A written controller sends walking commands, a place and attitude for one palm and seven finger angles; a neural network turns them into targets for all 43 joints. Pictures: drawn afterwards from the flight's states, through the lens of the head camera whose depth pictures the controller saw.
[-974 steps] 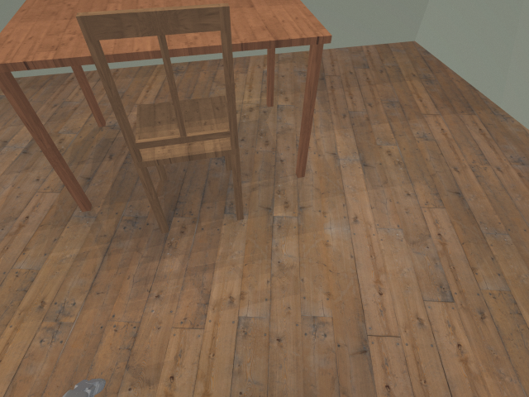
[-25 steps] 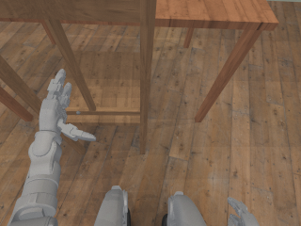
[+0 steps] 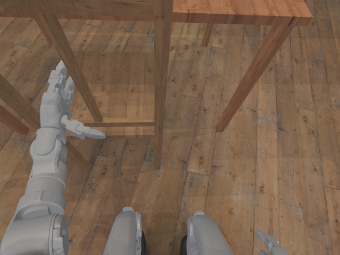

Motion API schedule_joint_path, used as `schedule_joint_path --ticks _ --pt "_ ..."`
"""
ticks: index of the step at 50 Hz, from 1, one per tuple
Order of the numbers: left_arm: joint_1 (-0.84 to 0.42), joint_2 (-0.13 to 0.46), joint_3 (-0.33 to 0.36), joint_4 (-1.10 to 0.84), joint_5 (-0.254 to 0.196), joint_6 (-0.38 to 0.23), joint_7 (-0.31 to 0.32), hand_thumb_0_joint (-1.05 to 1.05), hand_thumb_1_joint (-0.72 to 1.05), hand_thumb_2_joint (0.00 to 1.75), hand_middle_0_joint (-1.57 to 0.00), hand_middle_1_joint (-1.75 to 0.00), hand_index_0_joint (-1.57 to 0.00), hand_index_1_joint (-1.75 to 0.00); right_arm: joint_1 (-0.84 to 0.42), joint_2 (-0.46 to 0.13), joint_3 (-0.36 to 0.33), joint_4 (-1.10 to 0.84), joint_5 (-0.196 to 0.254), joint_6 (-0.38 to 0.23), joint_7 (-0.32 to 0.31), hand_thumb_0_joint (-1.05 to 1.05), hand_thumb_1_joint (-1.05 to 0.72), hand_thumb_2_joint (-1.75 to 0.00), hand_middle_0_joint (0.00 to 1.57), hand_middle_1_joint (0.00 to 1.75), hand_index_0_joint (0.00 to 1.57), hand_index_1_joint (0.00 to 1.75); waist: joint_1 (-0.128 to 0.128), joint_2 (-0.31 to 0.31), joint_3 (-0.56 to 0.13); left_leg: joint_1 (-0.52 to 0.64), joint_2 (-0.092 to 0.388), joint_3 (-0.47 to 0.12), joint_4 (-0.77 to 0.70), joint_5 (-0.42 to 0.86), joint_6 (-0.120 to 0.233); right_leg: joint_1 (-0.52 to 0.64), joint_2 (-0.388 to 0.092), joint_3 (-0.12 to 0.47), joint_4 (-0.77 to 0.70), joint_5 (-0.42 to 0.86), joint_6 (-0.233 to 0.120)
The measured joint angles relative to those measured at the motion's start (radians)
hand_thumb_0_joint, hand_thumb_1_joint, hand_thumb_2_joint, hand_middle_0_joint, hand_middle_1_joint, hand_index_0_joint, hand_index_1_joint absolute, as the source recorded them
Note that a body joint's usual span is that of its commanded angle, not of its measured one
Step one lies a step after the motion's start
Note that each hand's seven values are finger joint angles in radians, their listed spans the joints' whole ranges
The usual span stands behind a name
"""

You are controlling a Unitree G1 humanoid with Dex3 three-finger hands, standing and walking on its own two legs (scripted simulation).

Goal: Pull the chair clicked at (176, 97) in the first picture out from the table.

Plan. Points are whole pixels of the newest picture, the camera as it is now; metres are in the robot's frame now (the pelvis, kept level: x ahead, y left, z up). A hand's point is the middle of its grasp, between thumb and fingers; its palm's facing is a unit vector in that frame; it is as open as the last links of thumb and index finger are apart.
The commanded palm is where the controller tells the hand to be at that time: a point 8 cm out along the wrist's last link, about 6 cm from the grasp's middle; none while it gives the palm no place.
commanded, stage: push the fingers through the gap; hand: left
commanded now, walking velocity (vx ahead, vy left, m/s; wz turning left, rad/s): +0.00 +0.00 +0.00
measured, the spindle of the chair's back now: (80, 82) +0.49 +0.21 +0.06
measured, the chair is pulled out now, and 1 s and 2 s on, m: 0.00 0.00 0.03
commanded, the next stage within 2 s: hook a spindle and tug to test in 0.50 s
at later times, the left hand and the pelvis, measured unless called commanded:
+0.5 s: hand (83, 104) +0.45 +0.20 +0.03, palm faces +0.05 -1.00 -0.03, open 16.9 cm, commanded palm +0.43 +0.24 +0.03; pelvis +0.00 +0.00 +0.00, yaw +0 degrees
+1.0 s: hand (90, 101) +0.46 +0.19 +0.03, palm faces +0.04 -1.00 -0.04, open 14.9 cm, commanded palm +0.43 +0.23 +0.03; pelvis +0.00 +0.00 +0.00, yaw +0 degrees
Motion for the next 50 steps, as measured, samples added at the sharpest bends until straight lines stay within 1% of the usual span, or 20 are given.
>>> schedule_joint_path --ticks 8,13,22,28,34,37,41,47,50 --pt "-0.057 0.018 0.016 0.059 0.011 0.004 -0.002 -0.01 -0.50 0.30 -0.06 -0.08 -0.06 -0.08 0.009 -0.002 0.002 0.004 -0.003 0.020 0.007 0.01 -0.90 -0.89 0.21 0.30 0.21 0.29 -0.011 0.002 -0.002 -0.013 0.002 0.001 0.003 0.000 0.003 -0.014 0.003 0.002 0.000 0.003 0.002" --pt "-0.056 0.023 0.025 0.060 0.017 -0.002 0.003 -0.01 -0.50 0.30 -0.06 -0.08 -0.06 -0.08 0.020 -0.002 0.000 0.000 -0.003 0.032 0.012 0.01 -0.90 -0.89 0.21 0.30 0.21 0.29 -0.017 0.002 -0.001 -0.017 0.004 0.003 0.003 0.000 0.004 -0.018 0.005 0.005 -0.001 0.005 0.003" --pt "-0.030 0.015 0.026 0.047 0.014 -0.013 0.006 -0.01 -0.50 0.30 -0.06 -0.08 -0.06 -0.08 0.029 0.000 0.000 0.005 -0.002 0.045 0.015 0.01 -0.90 -0.89 0.21 0.30 0.21 0.29 -0.015 0.000 0.000 -0.004 0.004 0.006 -0.009 0.001 0.005 -0.005 0.006 0.008 -0.015 0.009 0.006" --pt "-0.057 0.026 0.027 0.083 0.019 -0.023 0.006 -0.01 -0.50 0.30 -0.06 -0.08 -0.06 -0.08 0.018 -0.002 0.003 0.007 -0.004 0.043 0.011 0.01 -0.90 -0.89 0.21 0.30 0.21 0.29 -0.017 -0.001 0.001 -0.014 0.003 -0.001 0.000 -0.001 0.005 -0.011 0.005 0.001 -0.009 0.006 0.005" --pt "-0.076 0.022 0.009 0.084 0.020 -0.022 0.008 -0.01 -0.50 0.30 -0.06 -0.10 -0.07 -0.10 0.009 -0.002 -0.001 0.005 -0.005 0.048 0.013 0.01 -0.90 -0.89 0.21 0.30 0.21 0.29 -0.015 0.000 0.002 -0.018 0.000 -0.002 0.001 -0.002 0.005 -0.014 0.003 0.001 -0.008 0.005 0.006" --pt "-0.076 0.014 0.009 0.080 0.023 -0.014 0.014 -0.01 -0.50 0.30 -0.08 -0.15 -0.08 -0.15 0.005 0.000 0.000 0.001 -0.005 0.054 0.015 0.01 -0.90 -0.89 0.21 0.30 0.21 0.29 -0.016 0.000 0.000 -0.016 0.000 0.000 -0.002 -0.001 0.006 -0.013 0.003 0.003 -0.011 0.006 0.007" --pt "-0.063 0.006 0.009 0.070 0.028 -0.013 0.027 -0.01 -0.50 0.30 -0.13 -0.29 -0.13 -0.29 0.005 0.003 0.001 -0.006 -0.005 0.058 0.019 0.01 -0.90 -0.89 0.21 0.30 0.21 0.29 -0.019 0.000 -0.001 -0.010 0.001 0.003 -0.006 -0.002 0.005 -0.009 0.005 0.006 -0.014 0.005 0.007" --pt "-0.064 0.001 0.003 0.075 0.034 -0.018 0.040 -0.01 -0.50 0.30 -0.21 -0.57 -0.22 -0.56 0.007 0.006 0.003 -0.006 -0.006 0.061 0.019 0.01 -0.90 -0.89 0.21 0.30 0.21 0.29 -0.018 0.000 0.000 -0.008 0.001 0.002 -0.007 -0.004 0.004 -0.007 0.004 0.006 -0.013 0.003 0.006" --pt "-0.068 0.004 0.004 0.078 0.037 -0.021 0.043 -0.01 -0.47 0.31 -0.26 -0.72 -0.27 -0.72 0.007 0.007 0.003 -0.004 -0.006 0.062 0.019 0.01 -0.90 -0.89 0.21 0.30 0.21 0.29 -0.020 0.000 0.000 -0.010 0.001 0.001 -0.005 -0.005 0.002 -0.010 0.005 0.005 -0.011 0.001 0.004"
